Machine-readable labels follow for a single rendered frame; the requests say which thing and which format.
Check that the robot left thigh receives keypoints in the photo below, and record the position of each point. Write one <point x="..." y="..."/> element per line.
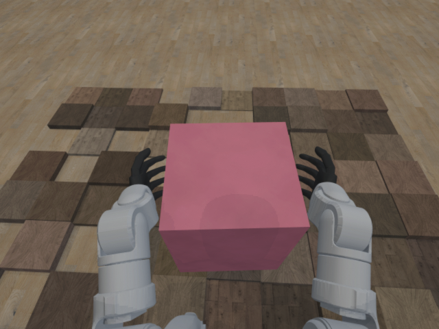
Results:
<point x="185" y="322"/>

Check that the carton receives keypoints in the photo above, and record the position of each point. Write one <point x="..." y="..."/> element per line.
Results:
<point x="232" y="199"/>

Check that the robot left forearm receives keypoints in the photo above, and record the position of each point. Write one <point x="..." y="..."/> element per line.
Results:
<point x="125" y="287"/>

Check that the left robot hand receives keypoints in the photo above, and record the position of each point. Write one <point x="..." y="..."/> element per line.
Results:
<point x="139" y="174"/>

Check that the right robot hand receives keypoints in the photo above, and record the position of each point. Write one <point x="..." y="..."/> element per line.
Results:
<point x="326" y="171"/>

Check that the robot right forearm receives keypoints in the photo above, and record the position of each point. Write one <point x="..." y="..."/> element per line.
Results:
<point x="342" y="283"/>

